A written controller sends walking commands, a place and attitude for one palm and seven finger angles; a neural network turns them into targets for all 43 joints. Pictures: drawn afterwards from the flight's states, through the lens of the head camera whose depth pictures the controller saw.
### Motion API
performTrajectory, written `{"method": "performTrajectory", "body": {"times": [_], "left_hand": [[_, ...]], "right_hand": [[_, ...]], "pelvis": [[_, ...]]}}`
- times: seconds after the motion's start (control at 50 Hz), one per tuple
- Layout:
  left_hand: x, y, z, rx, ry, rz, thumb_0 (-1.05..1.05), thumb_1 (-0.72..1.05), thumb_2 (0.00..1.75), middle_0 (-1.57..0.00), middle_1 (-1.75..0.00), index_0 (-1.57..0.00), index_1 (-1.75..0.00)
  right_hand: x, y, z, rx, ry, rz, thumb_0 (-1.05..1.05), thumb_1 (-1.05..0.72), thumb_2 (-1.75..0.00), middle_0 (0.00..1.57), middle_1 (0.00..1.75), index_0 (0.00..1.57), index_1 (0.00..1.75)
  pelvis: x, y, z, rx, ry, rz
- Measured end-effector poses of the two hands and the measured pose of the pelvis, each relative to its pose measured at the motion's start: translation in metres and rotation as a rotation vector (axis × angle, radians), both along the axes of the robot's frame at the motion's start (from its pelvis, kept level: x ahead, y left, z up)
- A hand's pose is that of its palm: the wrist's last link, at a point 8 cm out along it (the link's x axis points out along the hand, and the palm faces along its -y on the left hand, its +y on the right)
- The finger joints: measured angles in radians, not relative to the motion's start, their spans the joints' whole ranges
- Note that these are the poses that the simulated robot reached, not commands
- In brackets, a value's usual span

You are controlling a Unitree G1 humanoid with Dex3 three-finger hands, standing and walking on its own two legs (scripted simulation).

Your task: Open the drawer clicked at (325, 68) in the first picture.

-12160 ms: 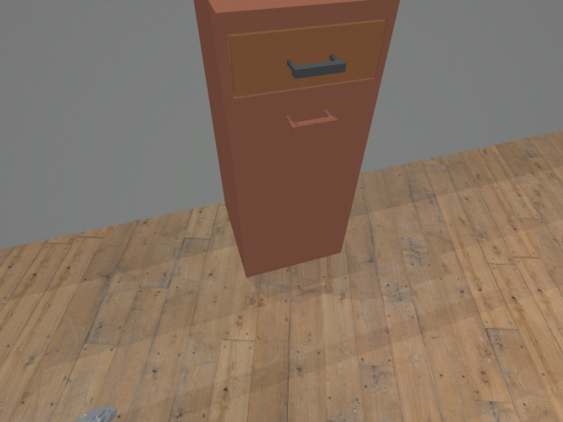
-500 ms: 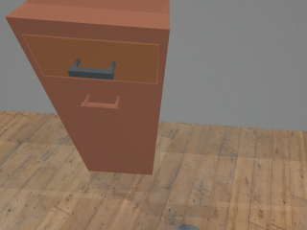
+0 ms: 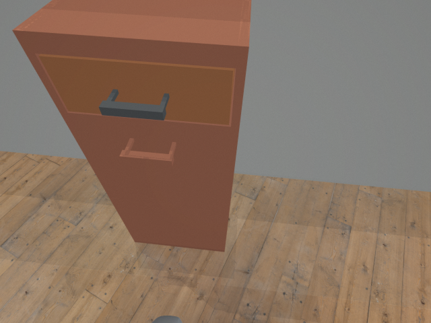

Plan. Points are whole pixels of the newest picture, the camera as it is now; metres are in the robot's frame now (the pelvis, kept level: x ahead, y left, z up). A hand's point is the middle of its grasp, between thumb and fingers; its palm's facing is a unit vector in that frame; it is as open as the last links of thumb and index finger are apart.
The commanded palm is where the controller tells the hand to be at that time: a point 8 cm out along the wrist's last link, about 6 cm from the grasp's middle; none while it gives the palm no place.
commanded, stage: come to a stop and stand still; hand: left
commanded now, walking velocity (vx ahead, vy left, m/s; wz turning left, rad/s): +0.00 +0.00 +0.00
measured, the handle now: (136, 103) +0.50 +0.20 +0.13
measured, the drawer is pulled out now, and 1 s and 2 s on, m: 0.00 0.00 0.00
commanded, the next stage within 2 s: look again from close up in 1.04 s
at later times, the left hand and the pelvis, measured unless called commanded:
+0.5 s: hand out of the picture -0.02 +0.28 -0.18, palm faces +0.01 -0.97 -0.25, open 7.4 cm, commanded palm none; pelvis -0.04 +0.08 -0.01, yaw -2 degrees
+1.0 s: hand out of the picture +0.00 +0.28 -0.17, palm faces -0.06 -0.98 -0.21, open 7.3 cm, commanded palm none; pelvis -0.05 +0.11 +0.01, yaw -4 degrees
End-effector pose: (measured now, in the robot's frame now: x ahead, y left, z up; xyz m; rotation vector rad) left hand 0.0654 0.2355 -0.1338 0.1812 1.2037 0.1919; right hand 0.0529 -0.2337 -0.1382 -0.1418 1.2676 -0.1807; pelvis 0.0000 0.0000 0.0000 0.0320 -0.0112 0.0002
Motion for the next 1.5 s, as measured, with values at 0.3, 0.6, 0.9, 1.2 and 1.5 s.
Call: {"method": "performTrajectory", "body": {"times": [0.3, 0.6, 0.9, 1.2, 1.5], "left_hand": [[-0.08, 0.08, -0.007, 0.068, 0.06, -0.001, 0.0, 0.91, 0.9, -0.2, -0.3, -0.2, -0.3], [-0.062, 0.096, -0.004, -0.016, 0.054, -0.066, 0.0, 0.91, 0.9, -0.2, -0.3, -0.2, -0.3], [-0.043, 0.092, -0.001, -0.039, 0.013, -0.129, 0.0, 0.91, 0.9, -0.2, -0.3, -0.2, -0.3], [-0.136, 0.091, -0.005, -0.049, 0.225, -0.038, 0.0, 0.91, 0.9, -0.2, -0.3, -0.2, -0.3], [-0.147, 0.062, -0.006, -0.093, 0.259, -0.023, 0.0, 0.91, 0.9, -0.2, -0.3, -0.2, -0.3]], "right_hand": [[0.011, 0.047, -0.005, 0.001, -0.234, 0.046, 0.01, -0.9, -0.9, 0.2, 0.3, 0.2, 0.3], [-0.11, 0.077, 0.004, -0.042, 0.054, -0.062, 0.01, -0.9, -0.9, 0.2, 0.3, 0.21, 0.3], [-0.117, 0.112, 0.004, 0.014, 0.048, -0.09, 0.01, -0.9, -0.9, 0.2, 0.3, 0.2, 0.3], [-0.109, 0.113, 0.003, 0.026, 0.071, -0.065, 0.01, -0.91, -0.9, 0.2, 0.3, 0.2, 0.3], [-0.119, 0.114, 0.0, 0.047, 0.112, -0.075, 0.01, -0.91, -0.9, 0.2, 0.3, 0.2, 0.3]], "pelvis": [[-0.02, 0.057, -0.021, -0.015, -0.056, -0.051], [-0.038, 0.093, -0.003, -0.047, -0.014, -0.052], [-0.048, 0.108, 0.004, -0.041, -0.028, -0.072], [-0.049, 0.108, 0.007, -0.038, -0.02, -0.063], [-0.045, 0.099, 0.008, -0.036, -0.02, -0.063]]}}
